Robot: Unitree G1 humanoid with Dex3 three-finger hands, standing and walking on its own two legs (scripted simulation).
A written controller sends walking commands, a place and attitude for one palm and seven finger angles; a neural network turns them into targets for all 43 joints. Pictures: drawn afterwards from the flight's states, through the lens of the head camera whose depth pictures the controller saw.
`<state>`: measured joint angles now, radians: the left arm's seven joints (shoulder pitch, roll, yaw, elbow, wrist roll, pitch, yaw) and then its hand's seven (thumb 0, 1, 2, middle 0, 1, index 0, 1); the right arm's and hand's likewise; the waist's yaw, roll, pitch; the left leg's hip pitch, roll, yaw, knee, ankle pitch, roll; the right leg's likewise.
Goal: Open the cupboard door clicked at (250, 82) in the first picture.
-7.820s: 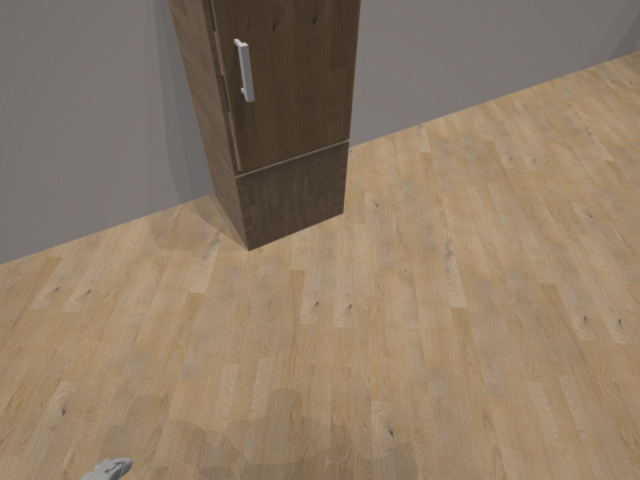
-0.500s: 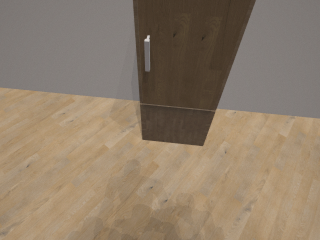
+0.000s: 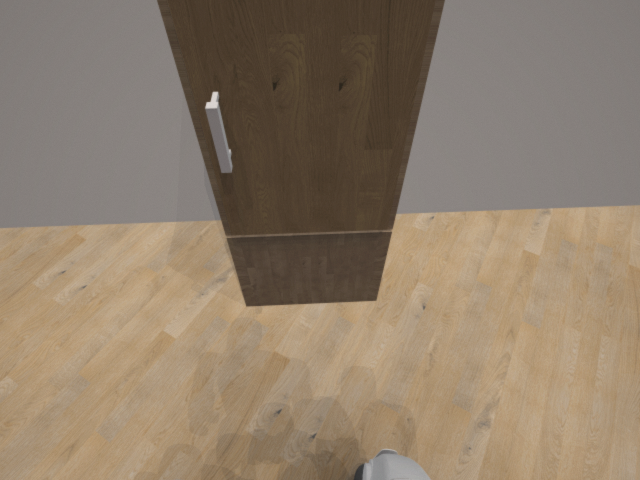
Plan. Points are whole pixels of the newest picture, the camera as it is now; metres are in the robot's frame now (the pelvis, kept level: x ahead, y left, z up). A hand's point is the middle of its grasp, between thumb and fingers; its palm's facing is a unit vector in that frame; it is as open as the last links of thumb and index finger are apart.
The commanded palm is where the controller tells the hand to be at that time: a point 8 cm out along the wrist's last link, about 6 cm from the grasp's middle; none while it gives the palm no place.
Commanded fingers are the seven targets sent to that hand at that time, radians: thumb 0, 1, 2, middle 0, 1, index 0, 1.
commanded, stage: take the last steps up to it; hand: left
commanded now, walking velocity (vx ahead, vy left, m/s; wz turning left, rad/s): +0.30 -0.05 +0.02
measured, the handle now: (221, 133) +0.72 +0.20 +0.01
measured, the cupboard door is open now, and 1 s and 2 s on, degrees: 0 0 0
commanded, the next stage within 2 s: come to a stop and stand still in 0.40 s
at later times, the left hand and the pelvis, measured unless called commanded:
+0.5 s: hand out of the picture +0.13 +0.14 -0.16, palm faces +0.13 -0.98 -0.15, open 7.4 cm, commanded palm none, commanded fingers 0.00 0.90 0.90 -0.20 -0.30 -0.20 -0.30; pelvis +0.16 -0.03 +0.01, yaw +3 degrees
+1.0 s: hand (236, 434) +0.21 +0.13 -0.15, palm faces +0.08 -0.95 -0.29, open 7.4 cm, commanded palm none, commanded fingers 0.00 0.90 0.90 -0.20 -0.30 -0.20 -0.30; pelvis +0.18 -0.07 +0.01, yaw +2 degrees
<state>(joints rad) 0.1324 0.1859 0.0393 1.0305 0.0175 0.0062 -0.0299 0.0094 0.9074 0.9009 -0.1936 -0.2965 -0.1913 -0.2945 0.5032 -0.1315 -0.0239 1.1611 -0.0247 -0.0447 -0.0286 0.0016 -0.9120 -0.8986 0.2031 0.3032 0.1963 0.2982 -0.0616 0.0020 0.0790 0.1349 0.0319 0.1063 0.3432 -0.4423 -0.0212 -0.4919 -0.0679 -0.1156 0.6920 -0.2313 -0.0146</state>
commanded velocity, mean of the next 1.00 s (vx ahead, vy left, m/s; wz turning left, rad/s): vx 0.02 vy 0.01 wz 0.03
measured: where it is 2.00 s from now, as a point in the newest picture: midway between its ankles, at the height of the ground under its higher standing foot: outside the picture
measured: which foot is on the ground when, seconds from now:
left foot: down 0.00-0.04, up 0.06-0.50, down 0.52-0.90, up 0.92-1.00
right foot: up 0.00-0.02, down 0.04-0.54, up 0.56-0.88, down 0.90-1.00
